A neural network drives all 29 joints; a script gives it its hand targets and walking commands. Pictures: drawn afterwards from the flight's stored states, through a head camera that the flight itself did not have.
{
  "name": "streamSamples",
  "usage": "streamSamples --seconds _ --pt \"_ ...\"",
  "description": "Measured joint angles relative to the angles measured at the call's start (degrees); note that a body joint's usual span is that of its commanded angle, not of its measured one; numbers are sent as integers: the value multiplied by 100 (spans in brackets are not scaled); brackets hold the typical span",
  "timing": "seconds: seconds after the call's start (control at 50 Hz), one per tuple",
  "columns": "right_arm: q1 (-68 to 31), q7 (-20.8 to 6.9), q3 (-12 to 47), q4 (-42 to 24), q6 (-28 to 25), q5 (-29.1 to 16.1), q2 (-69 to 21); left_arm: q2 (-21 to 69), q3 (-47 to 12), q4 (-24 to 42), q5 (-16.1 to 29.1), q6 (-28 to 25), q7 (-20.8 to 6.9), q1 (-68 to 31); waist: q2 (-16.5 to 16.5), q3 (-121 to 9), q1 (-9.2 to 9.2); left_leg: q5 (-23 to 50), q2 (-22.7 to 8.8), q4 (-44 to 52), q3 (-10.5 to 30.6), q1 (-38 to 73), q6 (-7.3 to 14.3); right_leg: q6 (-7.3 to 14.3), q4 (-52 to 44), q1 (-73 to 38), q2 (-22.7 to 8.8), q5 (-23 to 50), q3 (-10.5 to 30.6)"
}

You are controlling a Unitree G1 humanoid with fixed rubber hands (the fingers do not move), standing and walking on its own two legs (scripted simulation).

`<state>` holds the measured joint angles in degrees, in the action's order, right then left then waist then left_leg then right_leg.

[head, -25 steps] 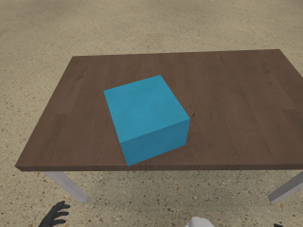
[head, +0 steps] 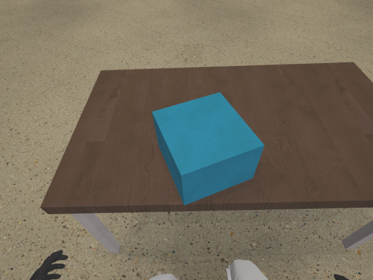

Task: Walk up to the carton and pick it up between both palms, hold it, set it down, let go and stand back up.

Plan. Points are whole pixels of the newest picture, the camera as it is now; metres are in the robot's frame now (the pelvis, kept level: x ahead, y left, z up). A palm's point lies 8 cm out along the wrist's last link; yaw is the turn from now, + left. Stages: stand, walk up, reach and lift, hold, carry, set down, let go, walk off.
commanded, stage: walk up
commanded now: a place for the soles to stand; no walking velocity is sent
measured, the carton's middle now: (203, 145) +0.50 -0.02 -0.06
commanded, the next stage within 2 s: reach and lift in 1.44 s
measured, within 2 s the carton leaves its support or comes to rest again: neither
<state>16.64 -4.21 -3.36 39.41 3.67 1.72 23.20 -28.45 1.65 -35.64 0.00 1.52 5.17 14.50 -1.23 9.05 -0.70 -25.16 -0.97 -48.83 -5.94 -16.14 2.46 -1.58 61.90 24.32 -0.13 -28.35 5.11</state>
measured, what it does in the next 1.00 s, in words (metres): steps on the spot: right foot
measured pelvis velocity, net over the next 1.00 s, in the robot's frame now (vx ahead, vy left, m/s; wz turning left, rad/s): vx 0.03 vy -0.01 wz -0.06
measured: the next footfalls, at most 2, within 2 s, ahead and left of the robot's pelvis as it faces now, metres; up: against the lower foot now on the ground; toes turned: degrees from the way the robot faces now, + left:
right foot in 0.16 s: +0.11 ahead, -0.14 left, +0.00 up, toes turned +2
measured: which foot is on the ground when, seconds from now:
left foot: down 0.00-1.00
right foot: up 0.00-0.14, down 0.16-1.00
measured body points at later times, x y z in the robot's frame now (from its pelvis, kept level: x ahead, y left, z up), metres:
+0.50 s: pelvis +0.03 +0.00 +0.01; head +0.06 -0.02 +0.45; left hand +0.18 +0.30 -0.07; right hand +0.10 -0.32 -0.10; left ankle +0.03 +0.07 -0.70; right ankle +0.07 -0.14 -0.70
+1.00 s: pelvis +0.03 -0.01 +0.01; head +0.05 -0.02 +0.45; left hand +0.18 +0.29 -0.07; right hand +0.10 -0.32 -0.10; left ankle +0.03 +0.07 -0.70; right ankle +0.07 -0.14 -0.70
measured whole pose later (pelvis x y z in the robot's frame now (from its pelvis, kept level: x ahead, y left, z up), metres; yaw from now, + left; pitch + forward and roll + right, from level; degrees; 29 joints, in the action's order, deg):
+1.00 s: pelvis +0.03 -0.01 +0.01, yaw -4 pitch -5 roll +0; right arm 16.2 -2.7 -1.8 40.2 2.3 0.0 24.1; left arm -22.7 1.5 -35.6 0.0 0.9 2.4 14.1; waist -1.4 8.4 -1.0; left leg -25.8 -1.5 -45.3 -9.3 -14.4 3.4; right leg -1.6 45.4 20.2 0.7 -20.1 4.3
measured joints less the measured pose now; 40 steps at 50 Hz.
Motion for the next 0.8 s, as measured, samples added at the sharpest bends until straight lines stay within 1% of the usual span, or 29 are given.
streamSamples --seconds 0.08,0.14,0.16,0.2,0.26,0.38,0.44,0.54,0.8 --pt "-1 54 106 1 -67 -18 -145 52 -1 1 0 0 -54 1 111 1 3 -9 1 78 -235 -29 124 0 -446 -14 40 -3 6" --pt "0 112 157 1 -72 -45 -178 135 -1 2 0 0 -95 2 184 -3 4 -56 2 78 -386 -66 141 0 -1071 -117 40 -4 7" --pt "0 129 161 6 -72 -60 -176 187 -2 2 0 -1 -103 -5 181 2 -10 -69 -1 79 -406 -68 141 0 -1286 -170 41 185 8" --pt "0 152 161 60 -71 -108 -159 349 -4 3 1 -27 -129 -35 98 20 -34 -74 -28 94 -359 -41 141 -4 -1576 -271 67 1076 -32" --pt "-24 154 162 77 -72 -171 -122 530 -15 0 0 -52 -165 -40 7 -10 -32 -77 -49 130 -315 -13 131 -10 -1611 -321 80 957 -82" --pt "-31 154 158 77 -102 -172 -32 578 -13 0 0 -43 -201 -40 11 -33 -32 -79 -39 237 -333 37 131 -10 -1613 -322 68 804 -78" --pt "-32 154 158 77 -129 -172 -22 554 -13 0 0 -43 -213 -40 20 -34 -32 -78 -41 284 -336 76 130 -10 -1655 -350 69 894 -79" --pt "-47 154 155 78 -135 -172 48 544 -12 0 0 -62 -226 -40 -16 -35 -32 -74 -46 334 -337 118 95 -5 -1660 -373 75 835 -80" --pt "-47 154 153 77 -135 -172 88 570 -13 0 0 -62 -243 -40 -17 -57 -32 -68 -49 352 -337 162 95 0 -1641 -398 79 830 -80"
